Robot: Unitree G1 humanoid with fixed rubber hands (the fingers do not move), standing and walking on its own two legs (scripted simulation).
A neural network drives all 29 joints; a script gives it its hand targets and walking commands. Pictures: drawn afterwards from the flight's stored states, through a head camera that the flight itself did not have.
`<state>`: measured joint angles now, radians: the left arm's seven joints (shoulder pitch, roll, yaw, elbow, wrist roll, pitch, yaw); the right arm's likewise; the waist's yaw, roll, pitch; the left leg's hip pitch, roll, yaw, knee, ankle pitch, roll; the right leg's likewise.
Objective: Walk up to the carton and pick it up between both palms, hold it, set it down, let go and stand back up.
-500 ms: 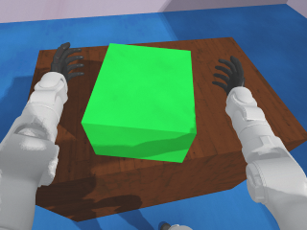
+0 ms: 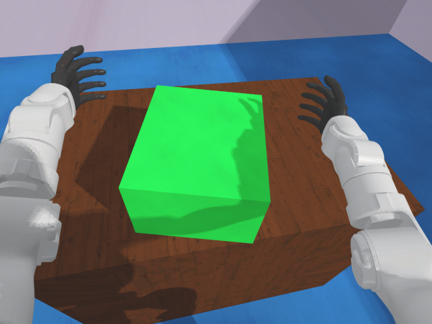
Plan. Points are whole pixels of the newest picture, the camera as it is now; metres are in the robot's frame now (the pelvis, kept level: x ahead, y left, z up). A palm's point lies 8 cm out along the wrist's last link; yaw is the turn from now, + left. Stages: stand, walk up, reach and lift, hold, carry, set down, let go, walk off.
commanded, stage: set down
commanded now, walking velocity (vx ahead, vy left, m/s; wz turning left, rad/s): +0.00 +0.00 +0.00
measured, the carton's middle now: (202, 160) +0.46 -0.05 +0.00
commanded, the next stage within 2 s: none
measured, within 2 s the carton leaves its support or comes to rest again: neither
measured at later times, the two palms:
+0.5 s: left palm (53, 155) +0.40 +0.22 +0.13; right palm (328, 168) +0.31 -0.25 +0.12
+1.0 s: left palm (57, 203) +0.34 +0.22 +0.08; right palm (327, 203) +0.27 -0.24 +0.07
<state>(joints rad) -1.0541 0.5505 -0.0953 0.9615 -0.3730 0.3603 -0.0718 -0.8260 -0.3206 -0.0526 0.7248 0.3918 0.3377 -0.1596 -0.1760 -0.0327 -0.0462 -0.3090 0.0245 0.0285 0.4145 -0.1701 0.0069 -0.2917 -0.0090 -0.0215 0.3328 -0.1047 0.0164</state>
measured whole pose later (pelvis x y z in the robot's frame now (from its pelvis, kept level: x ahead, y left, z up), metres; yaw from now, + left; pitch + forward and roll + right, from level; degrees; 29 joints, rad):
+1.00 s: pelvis +0.01 +0.00 +0.00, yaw -2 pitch -3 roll -1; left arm -0.19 0.42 0.08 0.13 -0.34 0.37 -0.07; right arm -0.01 -0.23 -0.11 -0.07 0.29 0.34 -0.16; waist -0.04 -0.01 0.12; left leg -0.13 0.02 0.06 0.38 -0.20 0.01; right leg -0.14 -0.01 0.02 0.33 -0.13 0.02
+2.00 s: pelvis +0.03 +0.01 +0.00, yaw +0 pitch -6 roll -2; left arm 0.40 0.41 -0.05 0.08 -0.31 -0.08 -0.07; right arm 0.48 -0.10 -0.05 -0.03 0.16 0.00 -0.14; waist 0.03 0.01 0.11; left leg -0.07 0.02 0.02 0.45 -0.27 0.02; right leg -0.05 0.00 0.01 0.36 -0.20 0.03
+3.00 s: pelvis +0.04 -0.01 +0.00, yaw -1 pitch -5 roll +0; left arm 0.23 0.24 0.00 0.49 -0.06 0.08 -0.01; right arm 0.22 -0.14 -0.03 0.65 0.00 -0.19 -0.01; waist 0.02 0.00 0.12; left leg -0.06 0.03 0.03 0.39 -0.25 -0.02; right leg -0.08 0.01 0.02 0.38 -0.22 0.00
